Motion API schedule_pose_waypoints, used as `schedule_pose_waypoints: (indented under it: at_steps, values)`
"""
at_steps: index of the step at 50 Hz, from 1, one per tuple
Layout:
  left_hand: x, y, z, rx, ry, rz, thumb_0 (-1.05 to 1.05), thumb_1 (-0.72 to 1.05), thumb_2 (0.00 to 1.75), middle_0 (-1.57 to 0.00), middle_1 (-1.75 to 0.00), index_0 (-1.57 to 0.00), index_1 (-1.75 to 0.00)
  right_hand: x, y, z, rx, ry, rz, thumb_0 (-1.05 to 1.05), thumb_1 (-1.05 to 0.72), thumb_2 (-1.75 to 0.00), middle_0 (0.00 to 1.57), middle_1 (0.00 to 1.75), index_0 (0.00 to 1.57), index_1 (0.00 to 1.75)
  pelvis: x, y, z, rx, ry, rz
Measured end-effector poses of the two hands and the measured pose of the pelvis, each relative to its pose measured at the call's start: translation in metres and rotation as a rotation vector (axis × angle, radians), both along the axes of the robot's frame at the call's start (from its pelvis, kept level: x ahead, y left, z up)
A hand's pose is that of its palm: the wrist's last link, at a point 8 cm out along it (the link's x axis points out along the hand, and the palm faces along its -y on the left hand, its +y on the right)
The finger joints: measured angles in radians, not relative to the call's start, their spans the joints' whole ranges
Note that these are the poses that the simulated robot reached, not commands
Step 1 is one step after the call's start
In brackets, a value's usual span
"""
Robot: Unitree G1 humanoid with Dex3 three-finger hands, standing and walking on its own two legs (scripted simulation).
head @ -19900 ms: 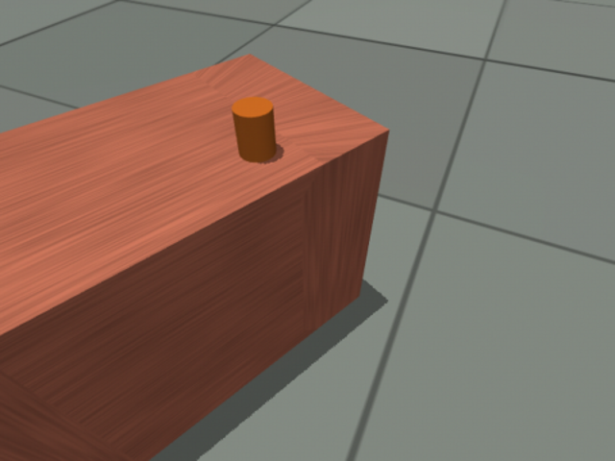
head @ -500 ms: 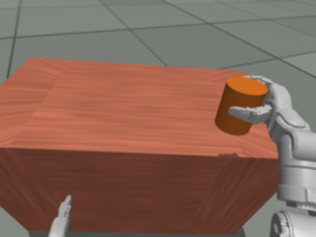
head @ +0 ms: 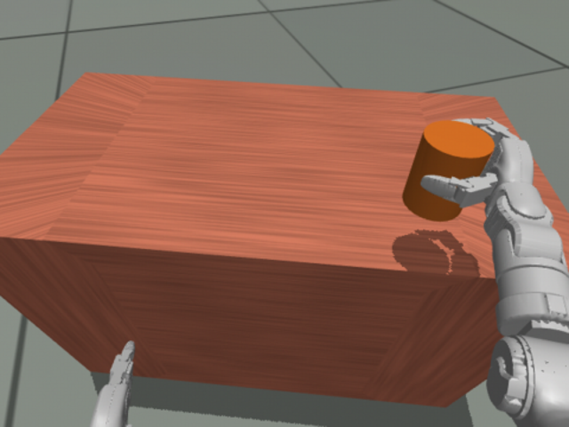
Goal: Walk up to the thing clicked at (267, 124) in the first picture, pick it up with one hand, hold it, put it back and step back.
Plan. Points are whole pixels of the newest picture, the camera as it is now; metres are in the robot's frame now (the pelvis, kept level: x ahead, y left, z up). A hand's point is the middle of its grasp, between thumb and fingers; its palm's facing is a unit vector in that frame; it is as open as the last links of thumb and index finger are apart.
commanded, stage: crouch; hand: right
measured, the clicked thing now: (443, 172) +0.46 -0.17 +0.16
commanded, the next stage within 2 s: lower in 0.40 s
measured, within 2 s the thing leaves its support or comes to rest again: rests again in 1.48 s
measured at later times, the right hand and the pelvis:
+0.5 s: hand (450, 162) +0.50 -0.19 +0.15, palm faces +0.17 +0.99 +0.01, open 11.8 cm; pelvis +0.03 -0.01 +0.00, yaw +0 degrees
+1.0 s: hand (438, 183) +0.50 -0.19 +0.09, palm faces +0.17 +0.99 -0.01, open 11.8 cm; pelvis +0.01 -0.01 -0.02, yaw +1 degrees
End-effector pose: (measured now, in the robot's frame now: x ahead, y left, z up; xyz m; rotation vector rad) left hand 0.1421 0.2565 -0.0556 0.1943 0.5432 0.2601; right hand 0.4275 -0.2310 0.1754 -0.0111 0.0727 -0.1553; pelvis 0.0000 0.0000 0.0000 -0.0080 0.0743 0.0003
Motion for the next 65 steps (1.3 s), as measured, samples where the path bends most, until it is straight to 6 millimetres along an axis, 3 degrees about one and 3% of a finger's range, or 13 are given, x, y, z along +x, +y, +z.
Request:
schedule_pose_waypoints:
  at_steps: [4,12,19,24,30,37,42,53,65]
  values:
    - [0.000,0.000,0.004,0.007,0.002,0.011,-0.01,-0.52,0.05,-0.05,-0.04,-0.05,-0.04,0.006,-0.004,-0.004,0.004,-0.021,-0.011,-0.01,0.61,-0.93,0.64,1.04,0.66,1.06,0.006,-0.001,0.000,0.003,0.010,0.003]
    - [-0.003,-0.009,-0.018,-0.028,0.135,0.022,-0.01,-0.53,0.05,-0.05,-0.04,-0.05,-0.04,0.024,-0.010,-0.011,-0.022,-0.040,-0.017,-0.01,0.61,-0.93,0.64,1.04,0.66,1.06,0.012,-0.006,-0.001,0.010,0.048,0.005]
    - [0.018,-0.010,-0.001,-0.009,0.067,0.012,-0.01,-0.53,0.05,-0.05,-0.04,-0.05,-0.04,0.034,-0.005,-0.020,0.006,-0.033,0.006,-0.01,0.61,-0.93,0.64,1.04,0.66,1.06,0.022,-0.008,-0.001,0.010,0.060,0.004]
    - [0.018,-0.005,-0.001,0.003,0.090,0.022,-0.01,-0.52,0.05,-0.05,-0.04,-0.05,-0.04,0.037,-0.008,-0.027,0.024,-0.040,-0.009,-0.01,0.61,-0.92,0.64,1.03,0.66,1.06,0.027,-0.008,-0.002,0.013,0.066,0.006]
    - [0.012,-0.008,-0.016,-0.020,0.170,0.022,-0.01,-0.52,0.05,-0.04,-0.04,-0.05,-0.04,0.044,-0.013,-0.038,-0.016,-0.036,-0.016,-0.01,0.61,-0.92,0.64,1.03,0.67,1.05,0.026,-0.009,-0.005,0.014,0.088,0.007]
    - [0.016,0.001,-0.005,0.013,0.127,0.026,-0.01,-0.53,0.06,-0.05,-0.04,-0.05,-0.04,0.044,-0.006,-0.059,0.020,0.004,0.016,-0.01,0.61,-0.92,0.64,1.03,0.66,1.06,0.026,-0.008,-0.006,0.011,0.104,0.008]
    - [0.011,0.007,-0.008,0.032,0.143,0.031,-0.01,-0.54,0.06,-0.05,-0.04,-0.04,-0.04,0.043,-0.004,-0.071,0.027,-0.007,0.011,-0.01,0.61,-0.92,0.64,1.04,0.66,1.06,0.021,-0.006,-0.011,0.012,0.119,0.009]
    - [-0.008,0.006,-0.014,0.049,0.166,0.036,-0.01,-0.54,0.06,-0.05,-0.04,-0.04,-0.04,0.050,-0.012,-0.081,0.002,-0.027,-0.012,-0.01,0.61,-0.93,0.63,1.05,0.66,1.07,0.008,-0.007,-0.020,0.016,0.156,0.008]
    - [-0.009,-0.004,-0.011,0.061,0.130,0.014,-0.01,-0.53,0.06,-0.05,-0.04,-0.05,-0.04,0.057,-0.011,-0.095,0.018,-0.010,0.000,-0.01,0.61,-0.93,0.63,1.05,0.65,1.07,0.005,-0.012,-0.028,0.023,0.187,0.014]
